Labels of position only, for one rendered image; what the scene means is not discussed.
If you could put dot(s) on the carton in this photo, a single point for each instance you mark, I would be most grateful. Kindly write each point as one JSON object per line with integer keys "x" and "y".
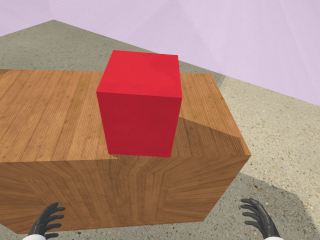
{"x": 139, "y": 98}

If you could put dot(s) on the right robot hand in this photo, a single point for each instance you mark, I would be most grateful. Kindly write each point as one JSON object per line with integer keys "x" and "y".
{"x": 264, "y": 222}

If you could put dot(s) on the pedestal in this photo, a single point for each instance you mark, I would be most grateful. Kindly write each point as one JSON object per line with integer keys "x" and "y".
{"x": 53, "y": 149}

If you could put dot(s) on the left robot hand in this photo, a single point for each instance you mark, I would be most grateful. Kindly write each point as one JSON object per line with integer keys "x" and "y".
{"x": 41, "y": 225}

